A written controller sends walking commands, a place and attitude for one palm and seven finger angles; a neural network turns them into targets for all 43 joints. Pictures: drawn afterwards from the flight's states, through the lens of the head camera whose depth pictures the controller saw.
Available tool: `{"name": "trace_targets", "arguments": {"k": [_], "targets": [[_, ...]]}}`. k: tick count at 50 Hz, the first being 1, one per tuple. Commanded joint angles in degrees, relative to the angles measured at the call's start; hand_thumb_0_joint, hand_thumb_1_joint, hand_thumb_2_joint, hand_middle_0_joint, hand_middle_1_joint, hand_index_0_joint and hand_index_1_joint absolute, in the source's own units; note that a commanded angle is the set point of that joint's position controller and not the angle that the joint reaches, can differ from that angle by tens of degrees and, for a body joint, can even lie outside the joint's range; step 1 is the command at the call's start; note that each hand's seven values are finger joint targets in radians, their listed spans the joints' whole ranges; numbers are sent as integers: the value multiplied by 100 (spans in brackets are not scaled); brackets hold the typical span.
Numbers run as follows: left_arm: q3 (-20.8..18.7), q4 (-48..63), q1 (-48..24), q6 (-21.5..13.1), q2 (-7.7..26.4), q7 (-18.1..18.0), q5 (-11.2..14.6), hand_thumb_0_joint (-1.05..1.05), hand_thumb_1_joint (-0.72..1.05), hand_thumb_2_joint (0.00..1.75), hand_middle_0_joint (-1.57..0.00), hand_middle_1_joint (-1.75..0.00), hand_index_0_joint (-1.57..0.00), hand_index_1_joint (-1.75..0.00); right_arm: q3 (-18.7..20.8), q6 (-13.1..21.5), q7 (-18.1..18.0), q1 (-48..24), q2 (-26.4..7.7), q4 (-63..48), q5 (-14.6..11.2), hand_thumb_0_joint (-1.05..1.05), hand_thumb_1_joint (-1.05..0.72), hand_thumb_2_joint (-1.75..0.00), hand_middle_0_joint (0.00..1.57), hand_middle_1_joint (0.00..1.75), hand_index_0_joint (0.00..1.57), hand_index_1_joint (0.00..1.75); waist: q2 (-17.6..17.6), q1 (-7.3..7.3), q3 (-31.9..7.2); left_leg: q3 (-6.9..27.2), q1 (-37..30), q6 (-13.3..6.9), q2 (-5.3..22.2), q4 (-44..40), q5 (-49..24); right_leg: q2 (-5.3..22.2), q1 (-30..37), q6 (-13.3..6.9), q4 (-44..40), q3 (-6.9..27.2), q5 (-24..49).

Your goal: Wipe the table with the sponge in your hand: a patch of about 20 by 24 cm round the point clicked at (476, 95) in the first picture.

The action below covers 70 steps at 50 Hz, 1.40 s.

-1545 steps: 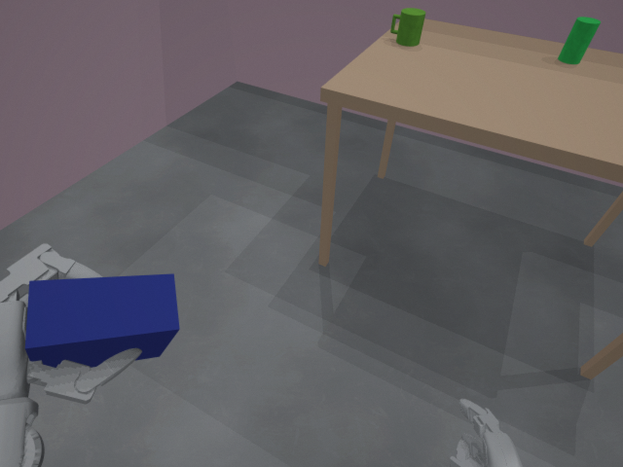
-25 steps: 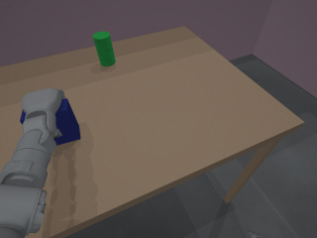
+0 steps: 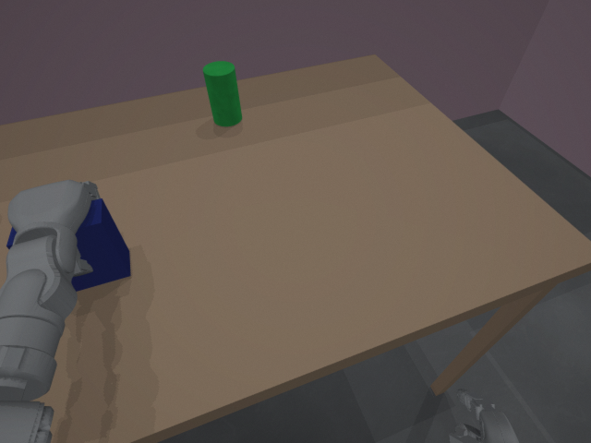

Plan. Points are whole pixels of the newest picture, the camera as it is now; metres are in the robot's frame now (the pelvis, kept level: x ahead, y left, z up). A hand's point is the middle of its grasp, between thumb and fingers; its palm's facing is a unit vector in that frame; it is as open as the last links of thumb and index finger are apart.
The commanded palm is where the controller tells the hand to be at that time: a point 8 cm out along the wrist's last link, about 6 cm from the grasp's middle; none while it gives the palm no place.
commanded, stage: wipe back along the first lane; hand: left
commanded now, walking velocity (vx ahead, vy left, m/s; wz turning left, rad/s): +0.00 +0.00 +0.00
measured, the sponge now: (81, 257) +0.34 +0.35 +0.05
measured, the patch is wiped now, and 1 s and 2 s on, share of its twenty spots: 1.00 1.00 1.00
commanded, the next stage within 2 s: lift the sponge slowly off the table in 1.68 s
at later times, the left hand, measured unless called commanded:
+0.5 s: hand (66, 257) +0.31 +0.35 +0.09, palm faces -0.03 -0.03 -1.00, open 9.7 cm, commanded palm +0.28 +0.33 +0.12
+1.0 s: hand (65, 285) +0.27 +0.32 +0.09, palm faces +0.01 -0.03 -1.00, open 9.7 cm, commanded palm +0.23 +0.31 +0.12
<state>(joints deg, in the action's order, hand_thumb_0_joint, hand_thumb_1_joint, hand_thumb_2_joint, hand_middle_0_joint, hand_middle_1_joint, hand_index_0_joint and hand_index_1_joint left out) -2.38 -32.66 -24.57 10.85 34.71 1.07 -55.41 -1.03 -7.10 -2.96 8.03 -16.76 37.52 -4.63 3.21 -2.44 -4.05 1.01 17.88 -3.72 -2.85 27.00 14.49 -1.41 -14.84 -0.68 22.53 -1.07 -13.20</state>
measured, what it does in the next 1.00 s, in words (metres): stands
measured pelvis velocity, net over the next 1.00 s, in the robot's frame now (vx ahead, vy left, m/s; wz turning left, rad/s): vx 0.00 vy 0.00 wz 0.00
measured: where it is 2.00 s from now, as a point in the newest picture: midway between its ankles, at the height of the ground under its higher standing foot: outside the picture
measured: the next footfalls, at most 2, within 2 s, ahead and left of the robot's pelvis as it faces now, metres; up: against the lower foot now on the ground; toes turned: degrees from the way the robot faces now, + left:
none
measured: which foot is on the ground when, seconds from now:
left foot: down 0.00-1.00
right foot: down 0.00-1.00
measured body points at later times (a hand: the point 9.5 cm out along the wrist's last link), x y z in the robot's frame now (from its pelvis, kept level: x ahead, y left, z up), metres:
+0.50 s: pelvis +0.00 +0.00 +0.00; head +0.01 -0.02 +0.45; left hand +0.31 +0.34 +0.14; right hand +0.17 -0.25 -0.11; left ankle -0.01 +0.08 -0.74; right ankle -0.02 -0.12 -0.74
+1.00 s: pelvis +0.00 +0.00 +0.00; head +0.00 -0.03 +0.45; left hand +0.27 +0.32 +0.14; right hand +0.21 -0.23 -0.10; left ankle -0.01 +0.08 -0.74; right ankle -0.02 -0.12 -0.74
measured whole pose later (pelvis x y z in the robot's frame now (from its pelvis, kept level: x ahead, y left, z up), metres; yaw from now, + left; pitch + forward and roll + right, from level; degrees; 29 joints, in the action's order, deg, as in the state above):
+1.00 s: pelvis +0.00 +0.00 +0.00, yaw +0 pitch +3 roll -1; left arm -1.8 -5.4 -0.6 17.4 31.5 -2.5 -51.9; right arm -1.5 -6.6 -1.5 5.8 -16.6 36.1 -4.4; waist 5.4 -4.6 -4.0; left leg 0.8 15.2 -3.6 -2.8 28.2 15.8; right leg -1.5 -12.6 -0.7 24.4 -0.8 -14.7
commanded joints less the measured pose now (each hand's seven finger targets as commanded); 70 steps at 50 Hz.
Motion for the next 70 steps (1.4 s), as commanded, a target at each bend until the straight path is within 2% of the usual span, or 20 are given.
{"name": "trace_targets", "arguments": {"k": [1, 4, 10, 12, 23, 25, 32, 35, 37, 41, 43, 45, 48, 52, 55, 57, 60, 62, 69, 70], "targets": [[-620, 833, -1535, -89, 1918, -17, -200, 0, 10, 130, -120, -160, -120, -160, 305, 227, -61, -277, -854, -647, 49, 0, -90, -90, 20, 30, 20, 30, 198, 3, -1474, 336, -1130, 117, 234, -71, -2738, -64, 394, -429, -50, 46, 1805], [-711, 751, -1330, -172, 1938, -6, -154, 0, 10, 130, -120, -160, -120, -160, 324, 223, -68, -232, -862, -641, 63, 0, -90, -90, 20, 30, 20, 30, 5, -11, -1496, 287, -1031, 90, 204, -55, -2625, -47, 487, -407, -56, 47, 1909], [-652, 1318, -740, -293, 1636, -9, -7, 0, 10, 130, -120, -160, -120, -160, 333, 243, 0, -367, -837, -770, 70, 0, -90, -90, 20, 30, 20, 30, 137, -86, -1673, 353, -1157, 132, 251, -4, -3038, -41, 540, -414, 11, 92, 2069], [-616, 1394, -233, -225, 1456, -57, 58, 0, 10, 130, -120, -160, -120, -160, 361, 243, 42, -364, -814, -788, 74, 0, -90, -90, 20, 30, 20, 30, 124, -116, -1575, 359, -1145, 144, 256, 42, -3080, -40, 509, -380, 30, 45, 2034], [-273, 1584, 305, 240, 972, -96, 207, 0, 10, 130, -120, -160, -120, -160, 291, 230, 38, -634, -796, -817, 20, 0, -90, -90, 20, 30, 20, 30, -246, -94, -948, 344, -735, 78, 229, -194, -1774, -64, 381, -366, -74, 6, 1226], [-362, 1861, 282, 231, 1091, -82, 222, 0, 10, 130, -120, -160, -120, -160, 259, 255, 38, -768, -786, -886, 19, 0, -90, -90, 20, 30, 20, 30, -79, -133, -1043, 371, -760, 76, 222, -218, -1768, -58, 485, -402, -50, 82, 1237], [-268, 1842, 984, 368, 833, -52, 299, 0, 10, 130, -120, -160, -120, -160, 231, 254, 65, -790, -750, -926, 17, 0, -90, -90, 20, 30, 20, 30, -289, -151, -816, 319, -639, 71, 215, -185, -1622, -56, 490, -359, -38, 43, 1242], [-527, 2178, 1270, 352, 1055, -56, 362, 0, 10, 130, -120, -160, -120, -160, 222, 265, 85, -918, -762, -981, 34, 0, -90, -90, 20, 30, 20, 30, -201, -240, -953, 340, -667, 75, 213, -180, -1706, -46, 645, -384, 0, 146, 1380], [-286, 2292, 1516, 391, 717, -58, 353, 0, 10, 130, -120, -160, -120, -160, 218, 286, 113, -907, -720, -1011, 31, 0, -90, -90, 20, 30, 20, 30, -174, -215, -825, 325, -663, 92, 215, -122, -1863, -48, 568, -365, 40, 74, 1497], [-330, 2736, 1749, 522, 698, -110, 433, 0, 10, 130, -120, -160, -120, -160, 222, 304, 129, -984, -709, -1063, 45, 0, -90, -90, 20, 30, 20, 30, -189, -254, -807, 369, -687, 95, 239, -156, -1798, -64, 567, -356, 52, 53, 1374], [-180, 2859, 1998, 574, 434, -123, 497, 0, 10, 130, -120, -160, -120, -160, 223, 327, 131, -1027, -682, -1076, 41, 0, -90, -90, 20, 30, 20, 30, -285, -256, -708, 352, -694, 97, 241, -145, -1766, -67, 517, -339, 25, 52, 1391], [-372, 3075, 1997, 629, 674, -143, 529, 0, 10, 130, -120, -160, -120, -160, 193, 338, 115, -1143, -704, -1080, 45, 0, -90, -90, 20, 30, 20, 30, -256, -280, -781, 365, -695, 102, 248, -199, -1708, -57, 619, -358, 41, 143, 1407], [-78, 3146, 2162, 721, 287, -158, 523, 0, 10, 130, -120, -160, -120, -160, 197, 355, 107, -1115, -661, -1065, 40, 0, -90, -90, 20, 30, 20, 30, -292, -245, -658, 357, -730, 113, 260, -192, -1721, -69, 490, -335, 20, 67, 1335], [-85, 3485, 2515, 814, 222, -173, 544, 0, 10, 130, -120, -160, -120, -160, 169, 415, 129, -1192, -612, -1129, 53, 0, -90, -90, 20, 30, 20, 30, -301, -303, -780, 369, -769, 111, 253, -163, -1854, -52, 648, -331, 86, 75, 1500], [-319, 3647, 2570, 865, 507, -182, 563, 0, 10, 130, -120, -160, -120, -160, 155, 411, 115, -1298, -655, -1115, 63, 0, -90, -90, 20, 30, 20, 30, -397, -323, -729, 372, -744, 104, 240, -170, -1760, -68, 700, -353, 75, 218, 1553], [-64, 3753, 2872, 895, 133, -177, 565, 0, 10, 130, -120, -160, -120, -160, 151, 435, 133, -1245, -585, -1147, 56, 0, -90, -90, 20, 30, 20, 30, -316, -320, -707, 359, -781, 118, 253, -138, -1934, -48, 667, -324, 108, 113, 1630], [-207, 4070, 3162, 900, 260, -198, 601, 0, 10, 130, -120, -160, -120, -160, 145, 462, 157, -1371, -601, -1173, 75, 0, -90, -90, 20, 30, 20, 30, -301, -370, -735, 377, -808, 117, 255, -133, -1911, -77, 732, -350, 120, 253, 1705], [-64, 4145, 3329, 969, 34, -211, 632, 0, 10, 130, -120, -160, -120, -160, 141, 478, 170, -1321, -548, -1196, 66, 0, -90, -90, 20, 30, 20, 30, -396, -359, -640, 374, -749, 113, 264, -121, -1913, -49, 691, -313, 138, 147, 1679], [-257, 4534, 3826, 1087, 171, -261, 701, 0, 10, 130, -120, -160, -120, -160, 142, 465, 178, -1369, -559, -1182, 79, 0, -90, -90, 20, 30, 20, 30, -426, -432, -648, 334, -731, 114, 239, -96, -1912, -29, 820, -293, 160, 225, 1844], [-441, 4648, 3895, 1085, 385, -284, 670, 0, 10, 130, -120, -160, -120, -160, 131, 477, 181, -1485, -571, -1184, 84, 0, -90, -90, 20, 30, 20, 30, -332, -456, -690, 372, -763, 123, 257, -106, -1885, -59, 839, -336, 182, 346, 1803]]}}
